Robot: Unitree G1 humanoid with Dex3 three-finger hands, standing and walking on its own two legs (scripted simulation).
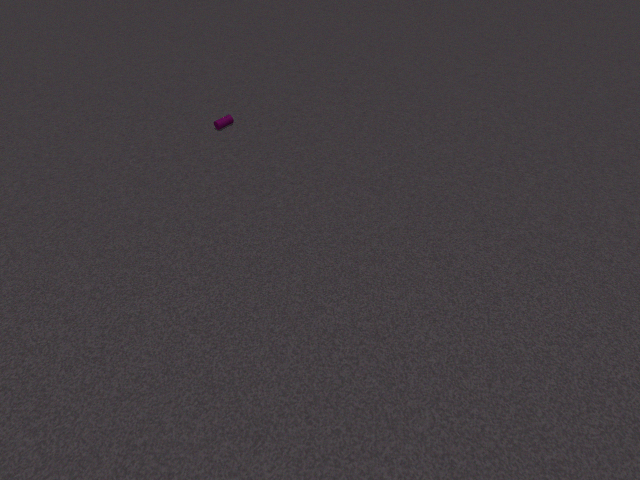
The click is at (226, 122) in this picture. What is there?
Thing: lying can
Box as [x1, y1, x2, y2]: [214, 115, 233, 129]
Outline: 231,116 227,115 215,121 215,127 219,129 233,121
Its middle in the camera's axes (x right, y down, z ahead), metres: -0.59 -0.70 +2.32
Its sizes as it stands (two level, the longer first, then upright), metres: 0.106 0.052 0.052
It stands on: the floor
